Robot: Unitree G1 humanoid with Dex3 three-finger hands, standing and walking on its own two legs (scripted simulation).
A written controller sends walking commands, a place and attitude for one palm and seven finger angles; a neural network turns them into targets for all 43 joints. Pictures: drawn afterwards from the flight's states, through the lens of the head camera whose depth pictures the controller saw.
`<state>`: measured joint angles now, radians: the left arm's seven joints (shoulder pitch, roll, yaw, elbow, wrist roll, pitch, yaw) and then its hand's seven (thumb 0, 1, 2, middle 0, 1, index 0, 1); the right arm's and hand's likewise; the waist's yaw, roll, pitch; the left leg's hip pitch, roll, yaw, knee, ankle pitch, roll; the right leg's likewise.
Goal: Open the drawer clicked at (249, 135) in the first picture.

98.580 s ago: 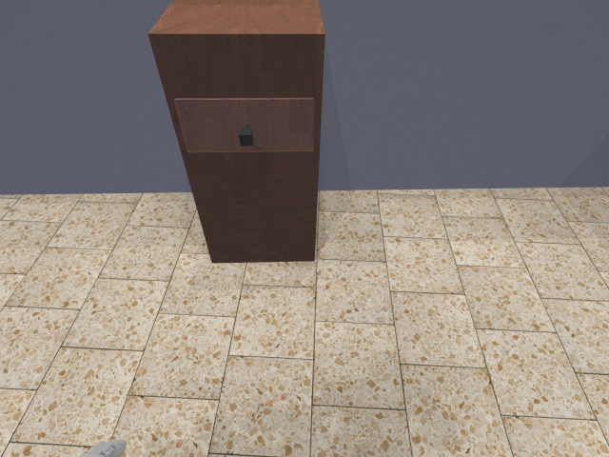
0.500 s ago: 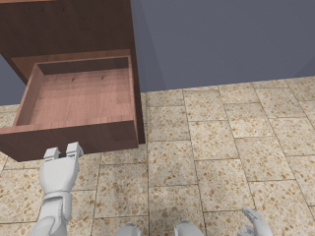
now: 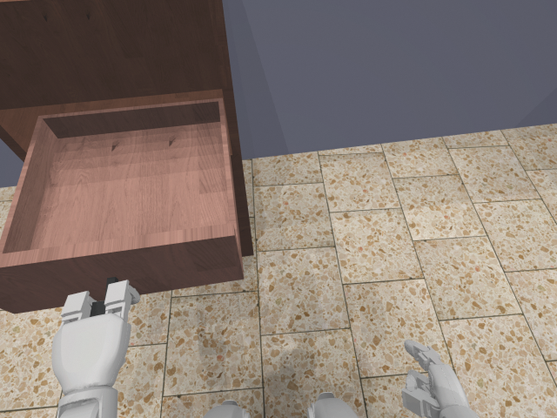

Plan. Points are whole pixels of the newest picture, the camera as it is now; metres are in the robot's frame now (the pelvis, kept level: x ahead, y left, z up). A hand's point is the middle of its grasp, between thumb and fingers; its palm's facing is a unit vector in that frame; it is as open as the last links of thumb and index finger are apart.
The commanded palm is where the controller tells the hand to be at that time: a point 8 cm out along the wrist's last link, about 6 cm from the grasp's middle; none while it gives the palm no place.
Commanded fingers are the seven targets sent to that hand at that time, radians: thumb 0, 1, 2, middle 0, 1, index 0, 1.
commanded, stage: pull the drawer open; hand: left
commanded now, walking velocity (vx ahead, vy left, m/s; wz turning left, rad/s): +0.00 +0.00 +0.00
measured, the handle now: (110, 303) +0.28 +0.26 -0.04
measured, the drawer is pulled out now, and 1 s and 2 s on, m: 0.30 0.28 0.30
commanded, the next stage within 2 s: relax the arm and regain balance in 1.66 s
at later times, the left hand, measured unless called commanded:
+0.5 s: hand (115, 332) +0.24 +0.25 -0.06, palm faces -0.02 -0.03 -1.00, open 7.0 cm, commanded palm +0.22 +0.26 -0.01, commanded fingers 0.00 0.90 0.90 -0.40 -1.35 -0.40 -1.35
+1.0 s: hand (113, 333) +0.24 +0.25 -0.06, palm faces -0.01 -0.02 -1.00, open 7.0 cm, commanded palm +0.22 +0.27 -0.01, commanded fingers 0.00 0.90 0.90 -0.40 -1.35 -0.40 -1.35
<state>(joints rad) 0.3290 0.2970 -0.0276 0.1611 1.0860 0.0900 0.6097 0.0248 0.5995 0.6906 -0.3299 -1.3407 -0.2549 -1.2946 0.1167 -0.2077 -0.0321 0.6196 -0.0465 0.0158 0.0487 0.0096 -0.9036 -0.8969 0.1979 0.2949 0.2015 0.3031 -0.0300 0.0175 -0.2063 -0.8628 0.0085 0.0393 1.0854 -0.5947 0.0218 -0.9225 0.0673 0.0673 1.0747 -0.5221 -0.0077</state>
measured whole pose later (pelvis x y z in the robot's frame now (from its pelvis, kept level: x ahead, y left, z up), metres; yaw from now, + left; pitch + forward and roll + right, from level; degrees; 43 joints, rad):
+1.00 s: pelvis -0.08 -0.02 -0.01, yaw +2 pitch +19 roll +1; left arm -0.19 0.34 0.01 0.67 1.09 0.01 0.58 0.00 0.56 0.76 -0.38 -1.35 -0.28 -1.34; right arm 0.18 -0.24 -0.05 0.75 -0.03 0.00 -0.06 0.01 -0.90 -0.90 0.20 0.29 0.20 0.30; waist -0.03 0.02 -0.17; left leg -0.95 -0.02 0.00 1.11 -0.49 0.00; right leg -1.01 0.04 0.03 1.10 -0.42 -0.02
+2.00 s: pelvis +0.00 -0.01 +0.06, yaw -2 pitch +4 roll +3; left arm 0.07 0.40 -0.03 0.68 0.15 0.00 0.04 0.02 -0.28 0.38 -0.18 -0.81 -0.34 -0.54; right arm 0.19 -0.26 -0.01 0.80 -0.04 -0.01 -0.05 0.00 -0.90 -0.90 0.20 0.30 0.20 0.30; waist -0.07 0.10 -0.01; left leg -0.27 -0.04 0.03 0.62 -0.40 0.00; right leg -0.39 0.03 0.09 0.72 -0.40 -0.02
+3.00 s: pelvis -0.05 -0.01 +0.09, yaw -3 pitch -3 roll +1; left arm -0.10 0.37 0.04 0.93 0.02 -0.05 0.03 0.00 -0.48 0.30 0.00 -0.25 -0.21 -0.32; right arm 0.24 -0.29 -0.01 1.10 -0.03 -0.01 -0.02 0.00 -0.90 -0.90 0.20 0.30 0.20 0.30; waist -0.08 -0.02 0.03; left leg -0.05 -0.02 -0.01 0.30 -0.19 0.00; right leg -0.17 0.04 0.09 0.40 -0.16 -0.02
